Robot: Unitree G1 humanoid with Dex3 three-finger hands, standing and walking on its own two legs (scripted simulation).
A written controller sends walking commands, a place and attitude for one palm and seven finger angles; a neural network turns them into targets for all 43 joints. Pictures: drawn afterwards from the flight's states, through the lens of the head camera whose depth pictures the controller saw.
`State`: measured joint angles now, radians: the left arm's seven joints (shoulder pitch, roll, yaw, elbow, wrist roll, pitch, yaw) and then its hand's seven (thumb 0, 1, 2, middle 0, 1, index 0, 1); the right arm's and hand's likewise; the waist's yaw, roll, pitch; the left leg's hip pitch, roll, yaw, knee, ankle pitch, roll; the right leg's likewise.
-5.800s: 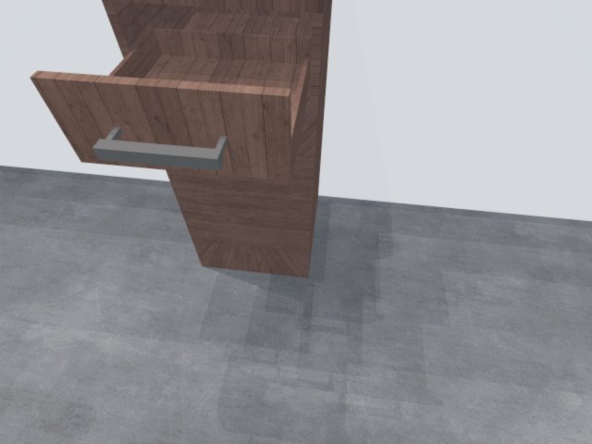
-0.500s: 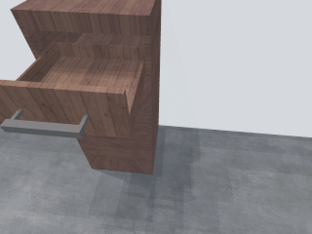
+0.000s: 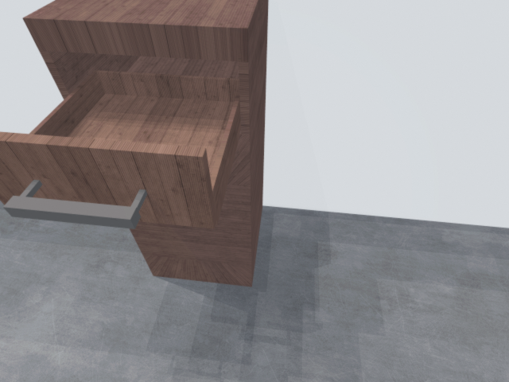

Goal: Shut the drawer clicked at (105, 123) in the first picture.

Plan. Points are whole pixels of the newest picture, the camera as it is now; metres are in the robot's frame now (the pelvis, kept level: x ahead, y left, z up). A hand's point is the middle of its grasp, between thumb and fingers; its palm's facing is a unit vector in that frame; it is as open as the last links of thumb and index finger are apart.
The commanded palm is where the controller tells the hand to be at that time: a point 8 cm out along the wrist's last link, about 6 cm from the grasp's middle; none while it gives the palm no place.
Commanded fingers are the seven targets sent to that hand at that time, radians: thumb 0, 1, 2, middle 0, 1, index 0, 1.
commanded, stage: look again from close up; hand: left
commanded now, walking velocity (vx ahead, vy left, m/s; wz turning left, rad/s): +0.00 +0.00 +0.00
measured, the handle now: (80, 201) +0.34 +0.29 +0.12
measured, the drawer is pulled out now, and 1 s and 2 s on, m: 0.28 0.28 0.28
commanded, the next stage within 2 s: raise the hand and make a fist in 0.04 s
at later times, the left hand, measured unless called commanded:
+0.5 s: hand (151, 348) +0.17 +0.16 +0.01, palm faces -0.11 -0.99 -0.01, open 6.3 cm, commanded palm +0.11 +0.24 +0.00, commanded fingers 0.00 0.90 0.90 -0.58 -0.71 -0.58 -0.71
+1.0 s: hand (96, 332) +0.16 +0.21 +0.08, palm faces -0.03 -1.00 -0.09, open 3.8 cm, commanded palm +0.12 +0.26 +0.10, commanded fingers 0.00 0.90 0.90 -1.08 -1.25 -1.08 -1.25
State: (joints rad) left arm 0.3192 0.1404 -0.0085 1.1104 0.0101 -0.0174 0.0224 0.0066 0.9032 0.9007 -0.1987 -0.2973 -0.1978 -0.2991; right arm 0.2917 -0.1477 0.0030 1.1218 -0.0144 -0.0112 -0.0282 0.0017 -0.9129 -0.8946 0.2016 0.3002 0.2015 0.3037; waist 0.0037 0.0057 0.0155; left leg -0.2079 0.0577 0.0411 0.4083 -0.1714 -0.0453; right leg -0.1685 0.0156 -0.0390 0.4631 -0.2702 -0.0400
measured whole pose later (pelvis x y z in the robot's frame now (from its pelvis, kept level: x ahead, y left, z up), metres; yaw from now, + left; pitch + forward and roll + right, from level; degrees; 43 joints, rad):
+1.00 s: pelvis +0.00 +0.04 -0.03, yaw +1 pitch +3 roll -1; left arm 0.62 0.26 0.15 -0.42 -0.28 -0.13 -0.25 0.02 0.89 0.90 -0.89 -1.04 -0.89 -1.05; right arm 0.29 -0.17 0.06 0.55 0.05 -0.22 -0.04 0.01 -0.90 -0.89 0.21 0.30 0.21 0.30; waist 0.01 0.05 -0.09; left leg -0.49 0.03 0.00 0.82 -0.37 0.00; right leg -0.39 -0.01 -0.06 0.78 -0.43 0.01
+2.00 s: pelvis +0.02 +0.00 -0.01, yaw +1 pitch -4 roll +0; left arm 0.34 0.46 0.52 -0.45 -0.45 0.24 -0.44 0.02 0.89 0.90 -1.40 -1.60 -1.40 -1.60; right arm 0.23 -0.30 0.08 0.62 0.11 -0.33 -0.10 0.01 -0.91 -0.90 0.20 0.30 0.20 0.30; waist 0.07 0.08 -0.07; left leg -0.20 0.06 -0.01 0.55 -0.28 -0.04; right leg -0.11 0.02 -0.07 0.52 -0.34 -0.03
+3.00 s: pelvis +0.02 +0.02 -0.01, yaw +2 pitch -2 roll +0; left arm 0.28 0.34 0.34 -0.18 -0.35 0.03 -0.37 0.02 0.89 0.90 -1.40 -1.60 -1.40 -1.60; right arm 0.25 -0.28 0.04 0.65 0.07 -0.31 -0.09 0.01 -0.91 -0.89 0.20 0.30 0.20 0.30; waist 0.02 0.06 -0.05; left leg -0.27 0.03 -0.01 0.58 -0.29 -0.02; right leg -0.18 0.00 -0.06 0.56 -0.35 -0.01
